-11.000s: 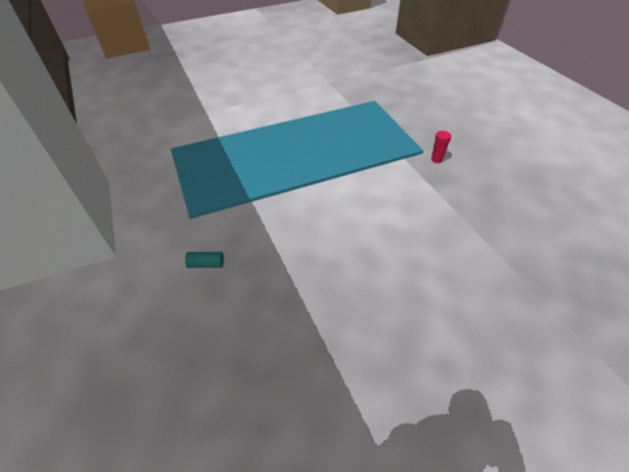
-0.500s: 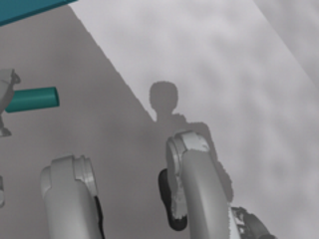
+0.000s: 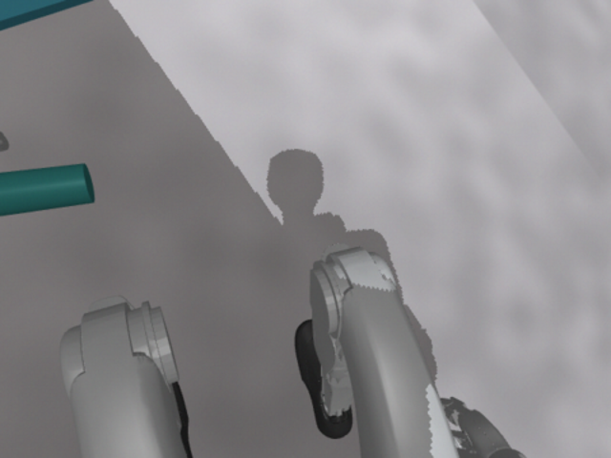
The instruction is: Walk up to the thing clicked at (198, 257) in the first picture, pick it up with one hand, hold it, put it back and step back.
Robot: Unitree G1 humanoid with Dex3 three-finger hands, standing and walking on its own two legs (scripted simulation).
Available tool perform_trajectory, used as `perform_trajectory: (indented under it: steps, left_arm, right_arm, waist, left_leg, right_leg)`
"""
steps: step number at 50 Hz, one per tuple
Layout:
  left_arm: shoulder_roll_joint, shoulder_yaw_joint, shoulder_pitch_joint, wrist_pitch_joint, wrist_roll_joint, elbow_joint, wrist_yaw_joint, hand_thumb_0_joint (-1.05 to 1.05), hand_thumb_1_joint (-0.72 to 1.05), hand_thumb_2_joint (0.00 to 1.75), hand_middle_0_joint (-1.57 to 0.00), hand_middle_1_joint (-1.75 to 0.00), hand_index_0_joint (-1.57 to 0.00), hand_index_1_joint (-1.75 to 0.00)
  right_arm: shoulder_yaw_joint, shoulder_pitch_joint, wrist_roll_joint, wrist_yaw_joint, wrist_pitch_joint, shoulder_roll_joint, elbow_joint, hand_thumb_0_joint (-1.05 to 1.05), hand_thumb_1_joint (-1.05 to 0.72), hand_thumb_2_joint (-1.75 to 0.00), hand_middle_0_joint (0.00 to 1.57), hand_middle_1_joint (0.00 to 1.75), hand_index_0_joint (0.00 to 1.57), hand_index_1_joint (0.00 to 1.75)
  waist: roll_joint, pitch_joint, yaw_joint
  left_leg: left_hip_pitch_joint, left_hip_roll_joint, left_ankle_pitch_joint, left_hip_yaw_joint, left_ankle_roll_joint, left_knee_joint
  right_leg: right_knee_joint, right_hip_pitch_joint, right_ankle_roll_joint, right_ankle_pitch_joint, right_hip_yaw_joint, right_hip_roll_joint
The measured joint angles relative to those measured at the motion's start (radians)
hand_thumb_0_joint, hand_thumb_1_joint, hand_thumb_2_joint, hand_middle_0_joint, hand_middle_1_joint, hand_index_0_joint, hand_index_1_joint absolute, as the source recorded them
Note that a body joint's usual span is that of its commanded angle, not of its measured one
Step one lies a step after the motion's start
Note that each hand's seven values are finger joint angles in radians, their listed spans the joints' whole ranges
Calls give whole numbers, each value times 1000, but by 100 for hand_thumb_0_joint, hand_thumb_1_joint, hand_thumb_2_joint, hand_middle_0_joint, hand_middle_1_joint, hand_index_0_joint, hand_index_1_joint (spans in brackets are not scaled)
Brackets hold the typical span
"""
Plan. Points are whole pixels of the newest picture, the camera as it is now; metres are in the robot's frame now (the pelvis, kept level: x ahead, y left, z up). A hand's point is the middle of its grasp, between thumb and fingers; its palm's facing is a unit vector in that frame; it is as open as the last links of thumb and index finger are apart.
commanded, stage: rise first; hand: left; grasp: from above
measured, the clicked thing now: (39, 189) +0.50 +0.28 -0.29
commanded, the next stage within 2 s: approach in 0.96 s
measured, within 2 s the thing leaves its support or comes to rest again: neither
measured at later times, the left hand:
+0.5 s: hand out of the picture +0.45 +0.33 -0.17, palm faces -0.47 -0.04 -0.88, open 14.0 cm
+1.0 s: hand out of the picture +0.46 +0.32 -0.17, palm faces -0.47 -0.04 -0.88, open 13.9 cm
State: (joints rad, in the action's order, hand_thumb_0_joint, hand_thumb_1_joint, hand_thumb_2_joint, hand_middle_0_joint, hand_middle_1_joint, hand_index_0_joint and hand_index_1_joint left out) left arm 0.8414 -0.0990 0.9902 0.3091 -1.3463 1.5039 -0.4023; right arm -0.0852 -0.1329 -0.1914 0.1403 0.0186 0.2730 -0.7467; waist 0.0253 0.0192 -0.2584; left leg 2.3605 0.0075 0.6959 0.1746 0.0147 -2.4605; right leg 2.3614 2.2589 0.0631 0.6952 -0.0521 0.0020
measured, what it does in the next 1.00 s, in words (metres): stands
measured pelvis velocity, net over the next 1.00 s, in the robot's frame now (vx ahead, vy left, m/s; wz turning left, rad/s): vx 0.00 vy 0.00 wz -0.01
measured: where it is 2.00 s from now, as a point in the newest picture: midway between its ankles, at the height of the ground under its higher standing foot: (254, 425)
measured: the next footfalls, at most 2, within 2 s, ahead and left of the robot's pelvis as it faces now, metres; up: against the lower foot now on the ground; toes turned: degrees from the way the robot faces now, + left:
none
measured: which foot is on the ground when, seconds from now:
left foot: down 0.00-1.00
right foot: down 0.00-1.00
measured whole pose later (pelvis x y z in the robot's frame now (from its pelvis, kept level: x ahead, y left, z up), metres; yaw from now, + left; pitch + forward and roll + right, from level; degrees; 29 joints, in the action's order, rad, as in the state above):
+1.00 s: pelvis +0.00 +0.00 +0.01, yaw -1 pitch +33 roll -11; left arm 0.86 -0.09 1.00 0.31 -1.35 1.49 -0.38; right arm -0.11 -0.16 -0.17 0.14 0.02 0.27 -0.71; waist 0.02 0.02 -0.27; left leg 2.36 0.00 0.68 0.17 0.00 -2.44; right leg 2.33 2.24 0.06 0.69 -0.06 0.00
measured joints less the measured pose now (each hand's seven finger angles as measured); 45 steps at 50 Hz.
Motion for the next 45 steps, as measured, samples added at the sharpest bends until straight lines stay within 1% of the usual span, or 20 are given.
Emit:
perform_trajectory:
  steps: [9, 18, 24, 34, 40, 45]
  left_arm:
    - [23, -1, 8, 6, -6, -5, 9, 0, -52, 103, -9, -100, -9, -100]
    - [24, 8, 14, 3, 0, -3, 20, 0, -52, 102, -9, -100, -9, -100]
    - [22, 7, 10, 8, -1, -15, 29, 0, -52, 102, -9, -100, -9, -100]
    - [31, 14, 24, 7, -1, -1, 30, 0, -52, 102, -9, -101, -9, -101]
    - [27, 16, 21, 7, -4, -15, 30, 0, -52, 102, -10, -101, -9, -101]
    - [22, 21, 26, 0, -3, -3, 25, 0, -51, 101, -10, -101, -10, -100]
  right_arm:
    - [-13, -7, 0, -1, -2, 2, 10, 0, -91, -90, 20, 29, 20, 30]
    - [-15, -11, 7, 2, -7, 3, 22, 0, -91, -90, 20, 29, 20, 30]
    - [-18, -14, 11, 3, -8, 3, 29, 0, -91, -90, 20, 29, 20, 30]
    - [-21, -14, 15, 0, -2, 2, 31, 0, -91, -90, 20, 29, 20, 30]
    - [-21, -21, 17, -1, -5, 2, 33, 0, -91, -90, 20, 29, 20, 30]
    - [-21, -23, 21, -1, -4, 0, 34, 0, -91, -90, 20, 29, 20, 30]
  waist:
    - [3, -8, -7]
    - [-3, -3, -9]
    - [-4, -2, -7]
    - [0, -3, -11]
    - [-1, 0, -10]
    - [-1, 1, -14]
  left_leg:
    - [1, -1, 0, 4, -4, -2]
    - [1, -3, -5, 2, -8, 3]
    - [0, -2, -9, 1, -9, 7]
    - [1, -2, -12, 1, -11, 9]
    - [3, -3, -12, 1, -12, 12]
    - [0, -3, -11, 0, -13, 15]
  right_leg:
    - [-5, -6, 0, -1, -4, 1]
    - [-11, -9, -2, -3, -4, -1]
    - [-16, -10, 0, -7, -4, -1]
    - [-20, -9, -1, -12, -5, 0]
    - [-23, -10, 1, -10, -5, -1]
    - [-25, -13, -2, -9, -5, -2]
